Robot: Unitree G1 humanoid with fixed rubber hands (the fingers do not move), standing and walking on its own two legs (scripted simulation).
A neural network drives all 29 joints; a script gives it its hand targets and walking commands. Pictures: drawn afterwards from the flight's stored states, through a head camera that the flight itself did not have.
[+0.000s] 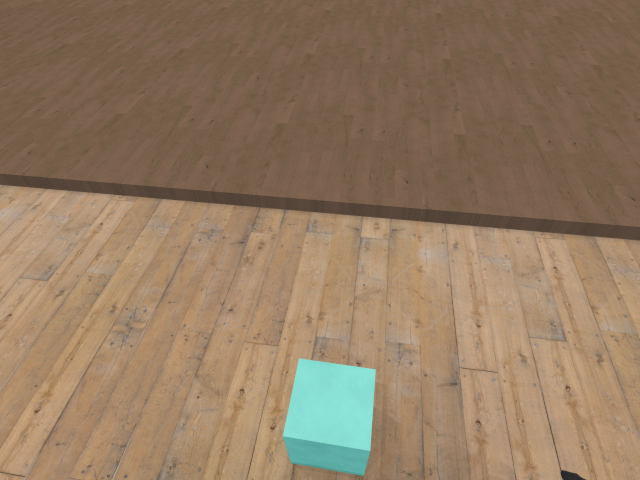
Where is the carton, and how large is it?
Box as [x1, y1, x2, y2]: [283, 358, 375, 475]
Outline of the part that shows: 299,358 283,433 283,438 290,461 293,463 363,475 370,447 375,369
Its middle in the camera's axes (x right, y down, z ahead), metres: +0.03 +0.51 +1.08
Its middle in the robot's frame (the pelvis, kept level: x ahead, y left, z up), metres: +0.42 +0.00 -0.66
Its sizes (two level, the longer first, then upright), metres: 0.210 0.200 0.250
